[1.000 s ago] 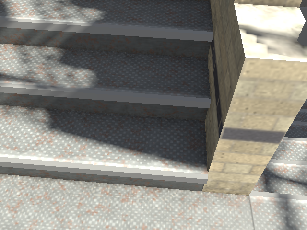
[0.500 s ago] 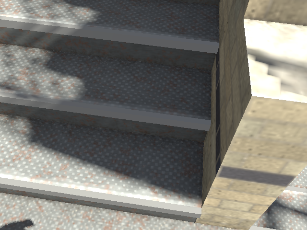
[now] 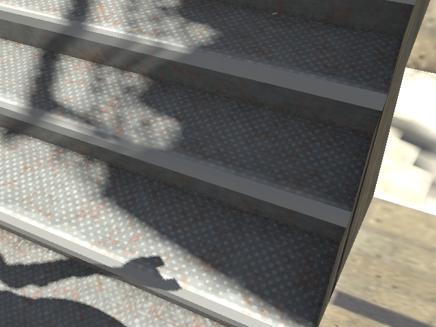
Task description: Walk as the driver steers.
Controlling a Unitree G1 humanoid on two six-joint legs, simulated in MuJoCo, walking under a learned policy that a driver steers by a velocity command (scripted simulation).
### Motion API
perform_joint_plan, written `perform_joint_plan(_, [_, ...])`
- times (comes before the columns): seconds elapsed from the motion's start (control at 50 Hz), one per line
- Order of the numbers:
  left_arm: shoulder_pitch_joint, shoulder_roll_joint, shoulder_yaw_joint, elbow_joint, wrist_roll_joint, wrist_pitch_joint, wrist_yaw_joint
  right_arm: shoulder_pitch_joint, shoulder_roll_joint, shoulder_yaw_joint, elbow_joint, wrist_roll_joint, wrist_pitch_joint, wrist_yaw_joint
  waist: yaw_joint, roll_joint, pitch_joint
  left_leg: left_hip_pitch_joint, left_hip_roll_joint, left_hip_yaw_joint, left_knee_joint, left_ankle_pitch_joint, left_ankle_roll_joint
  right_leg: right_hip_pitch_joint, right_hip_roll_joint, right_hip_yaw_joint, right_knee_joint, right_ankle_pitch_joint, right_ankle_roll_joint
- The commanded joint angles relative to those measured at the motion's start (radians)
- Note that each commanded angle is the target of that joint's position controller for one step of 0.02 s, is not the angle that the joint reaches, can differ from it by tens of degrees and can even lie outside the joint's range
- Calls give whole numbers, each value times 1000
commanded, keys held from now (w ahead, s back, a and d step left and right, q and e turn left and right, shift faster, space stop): w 1.00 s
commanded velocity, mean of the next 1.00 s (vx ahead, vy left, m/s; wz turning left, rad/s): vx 0.00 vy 0.00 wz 0.12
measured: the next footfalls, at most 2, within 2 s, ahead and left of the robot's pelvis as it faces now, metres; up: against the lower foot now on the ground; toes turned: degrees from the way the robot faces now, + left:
left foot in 0.36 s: +0.01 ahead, +0.13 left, +0.00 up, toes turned +3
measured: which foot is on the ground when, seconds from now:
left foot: up 0.00-0.34, down 0.36-1.00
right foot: down 0.00-1.00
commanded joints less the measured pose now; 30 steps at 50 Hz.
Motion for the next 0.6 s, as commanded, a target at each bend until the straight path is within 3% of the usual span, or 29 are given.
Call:
perform_joint_plan(0.02, [-105, 156, 34, -129, -14, -55, 1, 37, -127, -44, -40, -10, 18, -2, -29, -103, 0, -156, -11, -67, 312, 28, -23, 110, -319, 306, -180, 417, -175])
perform_joint_plan(0.04, [-75, 155, 30, -116, -25, -62, 5, 46, -108, -39, -41, -18, 29, -1, -32, -106, -30, -134, -22, -71, 351, 52, -37, 144, -310, 263, -154, 530, -179])
perform_joint_plan(0.06, [-50, 140, 24, -113, -31, -59, 12, 21, -78, -29, -51, -12, 32, 3, -18, -120, -48, -125, -35, -49, 361, 83, -48, 168, -290, 215, -153, 571, -185])
perform_joint_plan(0.14, [-10, 100, 16, -113, -23, -40, 31, -75, -32, -11, -87, 11, 27, 11, 27, -232, -52, -89, -28, -12, 157, 108, -76, 265, -263, 152, -169, 525, -203])
perform_joint_plan(0.22, [-25, 124, 27, -114, -21, -31, 25, -110, 12, 4, -100, 13, 13, 29, 41, -259, -54, 57, 33, 50, -123, 45, -76, 249, -278, 144, -186, 464, -218])
perform_joint_plan(0.28, [-58, 146, 33, -108, -25, -33, 18, -97, 12, 6, -86, 12, 8, 35, 48, -290, -50, 224, 59, 159, -340, 64, -60, 171, -252, 110, -192, 486, -206])
perform_joint_plan(0.34, [-54, 137, 31, -87, -41, -42, 16, -49, 15, 5, -47, 2, -5, 32, 15, -221, -40, 380, 47, 189, -713, 334, -1, 152, -218, 114, -172, 400, -152])
perform_joint_plan(0.36, [-16, 123, 25, -73, -35, -54, 11, -59, -6, 4, -57, -6, -7, 27, 25, -176, -63, 483, 87, 139, -736, 437, 26, 98, -209, 113, -179, 343, -103])
perform_joint_plan(0.38, [-7, 108, 19, -75, -7, -74, 5, -46, -54, -3, -61, -16, -3, 14, 39, -54, -141, 604, 177, 67, -647, 701, 53, 40, -167, 71, -139, 243, -52])
perform_joint_plan(0.4, [12, 99, 17, -72, -9, -86, -1, -57, -84, -10, -23, -19, 3, 19, 73, 79, -164, 574, 199, 48, -577, 682, 118, 33, -100, -16, -167, 91, 14])
perform_joint_plan(0.42, [-66, 109, 14, -74, 1, -88, 0, -87, -17, 2, -32, -12, -1, 30, 29, 35, -136, 507, 174, 56, -589, 573, 125, 74, -75, -44, -149, 86, 55])
perform_joint_plan(0.44, [-108, 108, 15, -78, 1, -88, 0, -92, 15, 13, -29, -20, -7, 35, 14, 9, -114, 462, 163, 58, -606, 520, 109, 87, -72, -43, -136, 94, 57])
perform_joint_plan(0.46, [-119, 90, 10, -79, -6, -81, 5, -102, 9, 14, -26, -27, -9, 37, 20, 20, -93, 428, 152, 62, -610, 501, 94, 100, -73, -44, -132, 96, 48])
perform_joint_plan(0.48, [-92, 64, 4, -73, -10, -68, 4, -102, 22, 16, -17, -20, -12, 42, 26, 36, -85, 403, 142, 78, -607, 489, 80, 116, -74, -40, -131, 95, 44])
perform_joint_plan(0.6, [-49, 79, 7, -45, -6, -51, 10, -92, 18, 24, 19, -15, -22, 45, 35, 14, -4, 309, 136, 63, -634, 417, 82, 132, -77, -38, -129, 87, 50])
Over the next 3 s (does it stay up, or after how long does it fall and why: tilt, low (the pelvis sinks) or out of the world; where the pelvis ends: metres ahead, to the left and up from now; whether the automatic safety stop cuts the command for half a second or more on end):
stays up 0.00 0.04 0.01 its command is cut before an obstacle from the start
